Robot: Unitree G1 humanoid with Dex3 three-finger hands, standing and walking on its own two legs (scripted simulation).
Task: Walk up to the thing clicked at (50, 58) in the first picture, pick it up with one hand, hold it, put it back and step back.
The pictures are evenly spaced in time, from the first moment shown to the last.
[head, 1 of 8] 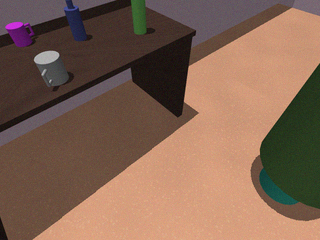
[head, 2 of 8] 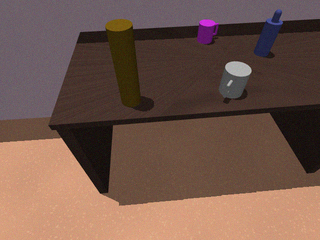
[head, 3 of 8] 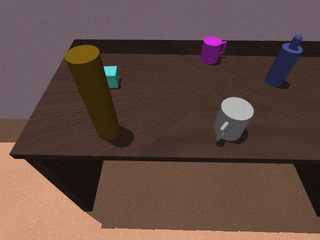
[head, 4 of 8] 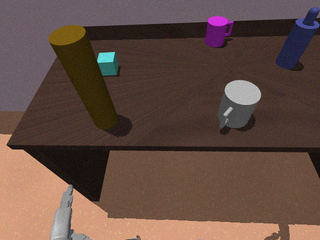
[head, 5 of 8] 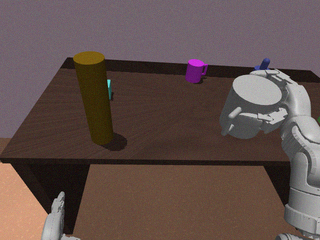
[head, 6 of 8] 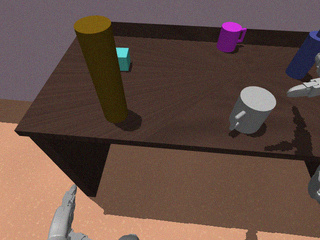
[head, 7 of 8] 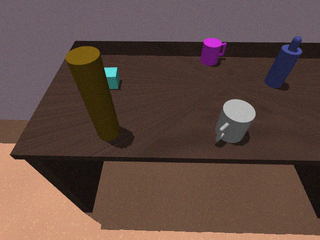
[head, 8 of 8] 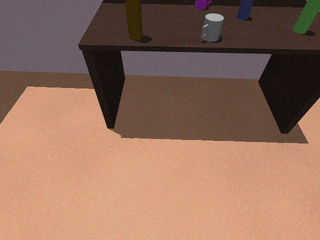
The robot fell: no
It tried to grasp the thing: yes
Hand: right
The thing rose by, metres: 0.22
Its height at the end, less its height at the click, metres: +0.00
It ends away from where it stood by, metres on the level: 0.00
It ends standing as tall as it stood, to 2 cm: yes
